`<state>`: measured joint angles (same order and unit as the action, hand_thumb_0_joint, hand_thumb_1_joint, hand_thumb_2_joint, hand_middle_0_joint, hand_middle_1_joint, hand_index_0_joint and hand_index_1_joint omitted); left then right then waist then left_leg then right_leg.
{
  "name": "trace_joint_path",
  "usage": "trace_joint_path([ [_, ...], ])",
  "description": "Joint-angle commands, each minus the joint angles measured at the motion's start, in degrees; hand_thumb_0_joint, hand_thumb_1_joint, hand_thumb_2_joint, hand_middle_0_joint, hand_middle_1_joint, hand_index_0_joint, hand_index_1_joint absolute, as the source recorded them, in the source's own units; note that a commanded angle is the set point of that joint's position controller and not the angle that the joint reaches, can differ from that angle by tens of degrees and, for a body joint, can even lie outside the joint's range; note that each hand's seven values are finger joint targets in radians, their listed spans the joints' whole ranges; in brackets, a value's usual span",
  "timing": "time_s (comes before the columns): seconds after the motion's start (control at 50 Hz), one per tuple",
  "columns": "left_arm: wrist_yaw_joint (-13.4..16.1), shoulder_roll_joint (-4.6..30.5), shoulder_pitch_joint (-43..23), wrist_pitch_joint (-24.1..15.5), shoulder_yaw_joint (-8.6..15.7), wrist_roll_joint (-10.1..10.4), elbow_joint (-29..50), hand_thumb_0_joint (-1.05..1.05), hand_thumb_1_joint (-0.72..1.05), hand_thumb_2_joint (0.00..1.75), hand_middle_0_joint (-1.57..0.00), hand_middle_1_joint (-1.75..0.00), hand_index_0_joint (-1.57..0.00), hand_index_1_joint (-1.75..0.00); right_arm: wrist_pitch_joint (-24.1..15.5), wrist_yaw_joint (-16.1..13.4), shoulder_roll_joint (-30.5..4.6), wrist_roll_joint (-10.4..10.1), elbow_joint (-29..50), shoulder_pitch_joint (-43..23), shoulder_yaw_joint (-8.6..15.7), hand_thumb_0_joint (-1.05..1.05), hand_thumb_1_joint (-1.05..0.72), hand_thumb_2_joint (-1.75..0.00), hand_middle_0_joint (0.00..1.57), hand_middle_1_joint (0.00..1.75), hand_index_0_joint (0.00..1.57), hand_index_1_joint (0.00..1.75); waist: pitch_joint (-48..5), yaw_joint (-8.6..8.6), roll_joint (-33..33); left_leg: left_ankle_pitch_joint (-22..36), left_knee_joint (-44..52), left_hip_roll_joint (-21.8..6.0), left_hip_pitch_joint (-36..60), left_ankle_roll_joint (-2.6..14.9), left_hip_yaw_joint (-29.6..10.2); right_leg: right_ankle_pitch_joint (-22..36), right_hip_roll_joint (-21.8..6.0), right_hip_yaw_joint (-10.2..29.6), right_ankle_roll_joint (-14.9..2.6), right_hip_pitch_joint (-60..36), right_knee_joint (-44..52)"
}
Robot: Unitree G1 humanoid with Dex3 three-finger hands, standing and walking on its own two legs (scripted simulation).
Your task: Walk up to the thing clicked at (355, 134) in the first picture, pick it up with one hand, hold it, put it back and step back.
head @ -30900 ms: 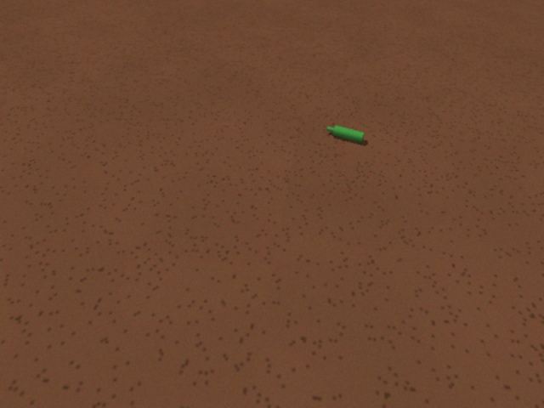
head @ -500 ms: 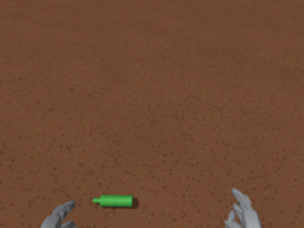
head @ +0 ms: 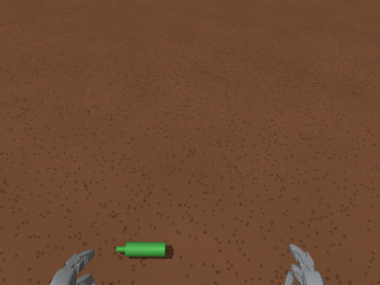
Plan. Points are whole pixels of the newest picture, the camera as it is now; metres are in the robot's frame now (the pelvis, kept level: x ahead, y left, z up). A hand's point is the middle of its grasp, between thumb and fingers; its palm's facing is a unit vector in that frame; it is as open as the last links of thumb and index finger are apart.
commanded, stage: home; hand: left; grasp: from above
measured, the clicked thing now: (141, 249) +0.46 +0.21 -0.68
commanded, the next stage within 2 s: stand in 1.26 s
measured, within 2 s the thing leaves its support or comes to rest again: neither
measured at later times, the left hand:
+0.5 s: hand out of the picture +0.16 +0.18 -0.05, palm faces +0.05 -0.98 -0.20, open 7.4 cm
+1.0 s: hand out of the picture +0.17 +0.18 -0.05, palm faces +0.04 -0.98 -0.21, open 7.4 cm
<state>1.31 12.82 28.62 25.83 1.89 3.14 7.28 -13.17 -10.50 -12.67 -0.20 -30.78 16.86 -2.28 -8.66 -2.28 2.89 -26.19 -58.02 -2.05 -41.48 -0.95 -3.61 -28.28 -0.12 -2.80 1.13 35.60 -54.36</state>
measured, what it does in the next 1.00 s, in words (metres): stands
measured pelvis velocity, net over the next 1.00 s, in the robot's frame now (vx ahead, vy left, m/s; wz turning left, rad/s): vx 0.01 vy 0.00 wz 0.00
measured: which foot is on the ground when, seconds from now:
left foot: down 0.00-1.00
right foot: down 0.00-1.00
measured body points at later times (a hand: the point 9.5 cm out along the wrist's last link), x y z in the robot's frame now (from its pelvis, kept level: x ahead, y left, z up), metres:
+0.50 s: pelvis +0.00 +0.00 +0.00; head +0.02 +0.01 +0.45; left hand +0.16 +0.23 -0.03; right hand +0.17 -0.24 -0.06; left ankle +0.03 +0.12 -0.68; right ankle -0.01 -0.14 -0.68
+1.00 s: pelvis +0.01 +0.00 +0.00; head +0.03 +0.01 +0.45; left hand +0.16 +0.24 -0.03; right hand +0.17 -0.24 -0.06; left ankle +0.03 +0.12 -0.68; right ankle -0.01 -0.14 -0.68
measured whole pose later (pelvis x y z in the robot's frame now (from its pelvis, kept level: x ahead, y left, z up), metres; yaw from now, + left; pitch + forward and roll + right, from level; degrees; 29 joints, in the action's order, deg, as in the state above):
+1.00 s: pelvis +0.01 +0.00 +0.00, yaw +0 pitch +10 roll -3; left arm 1.4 13.3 29.2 25.7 1.8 3.3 7.9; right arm -13.1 -10.4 -12.7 -0.3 -30.5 16.5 -1.8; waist -9.0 -2.2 2.9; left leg -27.2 -58.7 -2.0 -41.7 -0.7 -3.4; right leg -29.0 -0.2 -2.5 1.4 35.7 -54.6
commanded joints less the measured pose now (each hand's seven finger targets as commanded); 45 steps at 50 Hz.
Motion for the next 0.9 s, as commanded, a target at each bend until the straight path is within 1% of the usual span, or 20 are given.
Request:
trace_joint_path([
  [0.0,0.19,5.78,-1.15,-2.73,3.43,-0.33,11.42,0.0,0.9,0.9,-0.2,-0.3,-0.2,-0.3,-3.59,-0.78,-6.86,-0.07,9.44,-4.34,3.13,0.0,-0.9,-0.9,0.2,0.3,0.2,0.3,-4.83,0.18,0.15,7.91,10.04,1.54,8.31,1.47,1.24,8.68,1.65,-1.29,-1.04,0.57,9.28],
  [0.1,0.13,5.85,-1.71,-2.9,3.31,-0.4,10.98,0.0,0.9,0.9,-0.2,-0.3,-0.2,-0.3,-3.73,-0.88,-6.88,-0.07,9.39,-4.47,3.16,0.0,-0.9,-0.9,0.2,0.3,0.2,0.3,-3.49,-0.01,-0.19,6.76,9.95,1.53,7.58,1.55,1.3,7.56,1.56,-1.17,-0.94,1.22,9.57],
  [0.12,0.18,6.14,-1.59,-2.81,3.8,-0.28,11.4,0.0,0.9,0.9,-0.2,-0.3,-0.2,-0.3,-3.77,-0.93,-6.85,-0.12,9.48,-4.53,3.17,0.0,-0.9,-0.9,0.2,0.3,0.2,0.3,-3.8,0.24,-0.85,7.43,9.61,1.56,7.59,1.63,1.43,8.03,1.5,-1.09,-0.87,0.62,9.78],
  [0.2,0.09,6.04,-1.73,-2.84,3.33,-0.48,11.79,0.0,0.9,0.9,-0.2,-0.3,-0.2,-0.3,-3.87,-0.96,-6.87,-0.06,9.28,-4.28,3.24,0.0,-0.9,-0.9,0.2,0.3,0.2,0.3,-4.71,-0.03,0.48,8.6,9.51,1.49,8.51,1.49,1.44,9.27,1.49,-1.0,-0.93,0.85,9.28],
  [0.24,0.18,5.91,-1.44,-2.74,3.17,-0.56,11.46,0.0,0.9,0.9,-0.2,-0.3,-0.2,-0.3,-3.99,-1.02,-6.91,-0.06,9.35,-4.41,3.23,0.0,-0.9,-0.9,0.2,0.3,0.2,0.3,-4.32,-0.05,-1.0,8.85,9.18,1.55,8.19,1.6,1.61,9.48,1.45,-0.94,-0.8,0.59,9.48],
  [0.32,0.07,6.12,-1.8,-2.88,3.18,-0.45,11.46,0.0,0.9,0.9,-0.2,-0.3,-0.2,-0.3,-3.83,-0.88,-7.09,-0.11,9.38,-4.71,3.23,0.0,-0.9,-0.9,0.2,0.3,0.2,0.3,-3.58,0.11,-0.18,6.92,9.84,1.55,7.65,1.64,1.5,7.89,1.47,-0.96,-0.9,0.9,9.62],
  [0.42,0.15,5.98,-0.6,-2.67,3.29,-0.47,11.26,0.0,0.9,0.9,-0.2,-0.3,-0.2,-0.3,-3.79,-0.91,-6.94,-0.08,9.26,-4.08,3.35,0.0,-0.9,-0.9,0.2,0.3,0.2,0.3,-5.41,0.04,-0.27,11.12,8.93,1.51,8.86,1.57,1.44,11.5,1.5,-0.95,-0.9,-0.01,8.82],
  [0.46,0.17,6.08,-1.25,-2.79,3.32,-0.51,11.72,0.0,0.9,0.9,-0.2,-0.3,-0.2,-0.3,-3.74,-0.9,-6.89,-0.04,9.29,-4.0,3.41,0.0,-0.9,-0.9,0.2,0.3,0.2,0.3,-5.91,-0.17,0.16,11.42,8.82,1.51,8.96,1.54,1.37,11.93,1.49,-0.86,-0.85,-0.14,8.76],
  [0.5,0.05,5.93,-1.43,-2.82,3.17,-0.41,11.24,0.0,0.9,0.9,-0.2,-0.3,-0.2,-0.3,-3.77,-0.81,-7.07,-0.01,8.87,-4.19,3.39,0.0,-0.9,-0.9,0.2,0.3,0.2,0.3,-4.44,0.0,1.11,9.66,9.76,1.24,8.86,1.41,0.99,10.05,1.62,-1.21,-1.06,0.53,8.52],
  [0.52,0.2,5.87,-1.2,-2.84,3.44,-0.56,11.18,0.0,0.9,0.9,-0.2,-0.3,-0.2,-0.3,-3.71,-0.88,-6.79,0.08,9.03,-4.08,3.41,0.0,-0.9,-0.9,0.2,0.3,0.2,0.3,-5.8,-0.01,0.59,10.84,9.27,1.35,9.27,1.43,1.08,11.12,1.6,-1.13,-1.0,-0.07,8.53],
  [0.58,0.23,6.47,-0.32,-2.78,3.85,-0.35,9.9,0.0,0.9,0.9,-0.2,-0.3,-0.2,-0.3,-3.7,-0.88,-7.25,-0.02,9.25,-4.22,3.52,0.0,-0.9,-0.9,0.2,0.3,0.2,0.3,-4.37,-0.07,-1.1,9.28,9.39,1.45,7.97,1.67,1.06,9.89,1.58,-1.12,-0.88,0.43,8.89],
  [0.6,0.08,5.74,-1.42,-2.91,3.01,-0.2,11.69,0.0,0.9,0.9,-0.2,-0.3,-0.2,-0.3,-3.71,-0.78,-6.74,-0.06,9.5,-4.51,3.21,0.0,-0.9,-0.9,0.2,0.3,0.2,0.3,-4.27,0.22,0.16,9.83,9.2,1.51,7.99,1.53,1.35,10.43,1.45,-1.05,-0.91,0.37,9.04],
  [0.68,0.17,6.05,-0.72,-2.86,3.48,-0.28,11.24,0.0,0.9,0.9,-0.2,-0.3,-0.2,-0.3,-3.63,-0.9,-6.8,-0.04,9.26,-4.16,3.47,0.0,-0.9,-0.9,0.2,0.3,0.2,0.3,-5.79,-0.01,-0.93,12.43,8.24,1.52,9.01,1.61,1.55,13.03,1.4,-0.78,-0.67,-0.62,8.98],
  [0.72,0.27,5.9,-1.2,-2.85,3.16,-0.41,11.03,0.0,0.9,0.9,-0.2,-0.3,-0.2,-0.3,-3.58,-0.86,-6.86,-0.06,9.41,-4.47,3.36,0.0,-0.9,-0.9,0.2,0.3,0.2,0.3,-3.85,-0.14,-0.87,10.49,8.7,1.56,7.96,1.63,1.7,11.45,1.4,-0.8,-0.73,0.33,9.3],
  [0.76,0.21,6.15,-0.96,-2.81,3.56,-0.46,10.68,0.0,0.9,0.9,-0.2,-0.3,-0.2,-0.3,-3.5,-0.77,-7.1,-0.03,9.09,-4.26,3.51,0.0,-0.9,-0.9,0.2,0.3,0.2,0.3,-3.67,-0.16,0.33,8.69,9.59,1.31,8.34,1.49,1.28,9.38,1.57,-1.03,-0.96,0.85,8.99],
  [0.78,0.15,5.91,-1.87,-3.08,2.99,-0.45,12.4,0.0,0.9,0.9,-0.2,-0.3,-0.2,-0.3,-3.54,-0.72,-6.84,0.0,9.47,-4.59,3.37,0.0,-0.9,-0.9,0.2,0.3,0.2,0.3,-4.79,0.19,0.81,8.56,9.91,1.31,8.21,1.42,0.81,9.25,1.64,-1.3,-1.06,0.54,8.65],
  [0.8,0.23,6.23,-0.21,-2.85,3.95,-0.45,10.86,0.0,0.9,0.9,-0.2,-0.3,-0.2,-0.3,-3.47,-0.74,-7.3,0.01,9.11,-4.14,3.79,0.0,-0.9,-0.9,0.2,0.3,0.2,0.3,-5.34,0.22,0.54,8.78,9.92,1.13,8.76,1.39,0.68,9.23,1.68,-1.24,-1.18,0.38,8.35],
  [0.82,0.27,6.32,-0.56,-2.8,3.22,-0.5,11.58,0.0,0.9,0.9,-0.2,-0.3,-0.2,-0.3,-3.3,-0.72,-7.03,-0.17,9.37,-4.34,3.51,0.0,-0.9,-0.9,0.2,0.3,0.2,0.3,-4.51,0.34,0.82,9.25,9.84,1.28,8.13,1.4,0.83,9.71,1.6,-1.21,-1.12,0.56,8.56],
  [0.84,0.24,6.15,0.28,-2.67,3.52,-0.36,11.08,0.0,0.9,0.9,-0.2,-0.3,-0.2,-0.3,-3.34,-0.68,-7.38,-0.06,9.3,-3.68,3.73,0.0,-0.9,-0.9,0.2,0.3,0.2,0.3,-5.78,-0.07,0.72,10.6,9.7,1.08,9.42,1.38,0.61,10.82,1.76,-1.23,-1.17,0.3,8.07],
  [0.88,0.25,5.64,-1.26,-3.11,2.94,-0.23,13.27,0.0,0.9,0.9,-0.2,-0.3,-0.2,-0.3,-3.31,-0.62,-6.69,-0.06,9.74,-4.18,3.41,0.0,-0.9,-0.9,0.2,0.3,0.2,0.3,-5.73,0.19,1.26,11.7,9.39,1.11,9.31,1.26,0.73,11.7,1.76,-1.33,-1.15,0.13,7.92],
])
